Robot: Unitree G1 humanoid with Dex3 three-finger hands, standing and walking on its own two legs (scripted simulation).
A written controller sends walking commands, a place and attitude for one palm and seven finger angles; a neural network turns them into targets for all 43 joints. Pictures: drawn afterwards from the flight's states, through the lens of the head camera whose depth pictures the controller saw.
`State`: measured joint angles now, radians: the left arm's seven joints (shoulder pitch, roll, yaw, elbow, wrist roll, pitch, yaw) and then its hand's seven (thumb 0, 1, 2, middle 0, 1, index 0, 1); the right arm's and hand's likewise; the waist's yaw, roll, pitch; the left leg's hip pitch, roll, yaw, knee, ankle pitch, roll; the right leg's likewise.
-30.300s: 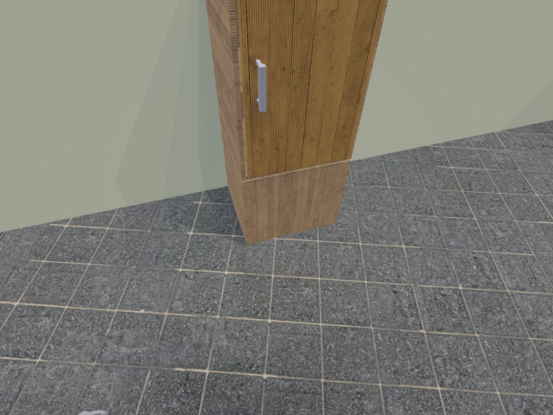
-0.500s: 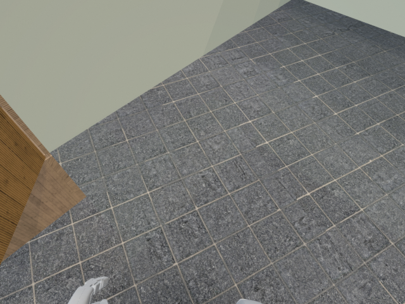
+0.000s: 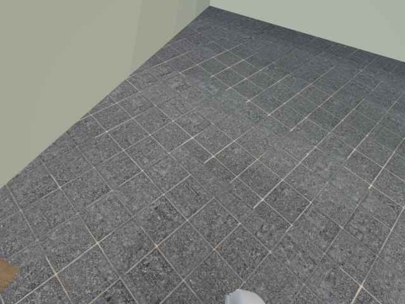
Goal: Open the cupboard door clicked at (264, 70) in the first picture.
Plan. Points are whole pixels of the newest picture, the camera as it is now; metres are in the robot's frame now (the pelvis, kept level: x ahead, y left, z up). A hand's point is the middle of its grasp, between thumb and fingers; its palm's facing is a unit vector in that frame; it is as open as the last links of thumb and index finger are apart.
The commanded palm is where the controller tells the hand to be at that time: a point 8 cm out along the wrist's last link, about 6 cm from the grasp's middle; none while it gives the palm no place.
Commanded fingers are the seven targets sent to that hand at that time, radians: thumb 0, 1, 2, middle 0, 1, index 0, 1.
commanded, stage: walk to a spot facing it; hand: left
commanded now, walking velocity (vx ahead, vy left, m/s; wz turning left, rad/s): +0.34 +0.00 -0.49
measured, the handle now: out of the picture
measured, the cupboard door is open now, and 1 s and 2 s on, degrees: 43 43 43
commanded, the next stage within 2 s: turn to face it in 0.80 s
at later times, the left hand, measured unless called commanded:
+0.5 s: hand (169, 226) +0.32 +0.10 -0.17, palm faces -0.18 -0.96 -0.20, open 7.1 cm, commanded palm none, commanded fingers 0.00 0.90 0.90 -0.20 -0.30 -0.20 -0.30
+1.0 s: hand (206, 153) +0.58 +0.02 -0.18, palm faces -0.30 -0.93 -0.20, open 7.3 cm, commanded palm none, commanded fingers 0.00 0.90 0.90 -0.20 -0.30 -0.20 -0.30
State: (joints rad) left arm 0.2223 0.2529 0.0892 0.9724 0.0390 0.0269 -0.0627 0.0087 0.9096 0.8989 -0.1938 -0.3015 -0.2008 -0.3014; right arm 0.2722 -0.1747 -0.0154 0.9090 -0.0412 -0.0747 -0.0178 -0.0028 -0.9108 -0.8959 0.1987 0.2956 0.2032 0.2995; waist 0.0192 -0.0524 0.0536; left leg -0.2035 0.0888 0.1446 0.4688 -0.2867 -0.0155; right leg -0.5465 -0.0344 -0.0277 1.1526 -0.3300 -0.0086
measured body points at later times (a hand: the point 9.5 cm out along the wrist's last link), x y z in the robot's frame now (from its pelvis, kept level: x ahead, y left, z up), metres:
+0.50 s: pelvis +0.21 -0.07 +0.00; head +0.25 -0.08 +0.45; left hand +0.32 +0.15 -0.15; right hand +0.21 -0.32 -0.15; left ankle +0.31 +0.07 -0.70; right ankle +0.18 -0.15 -0.74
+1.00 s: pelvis +0.44 -0.14 -0.02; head +0.46 -0.15 +0.43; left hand +0.59 +0.07 -0.16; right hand +0.33 -0.35 -0.17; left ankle +0.40 +0.03 -0.74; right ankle +0.48 -0.26 -0.75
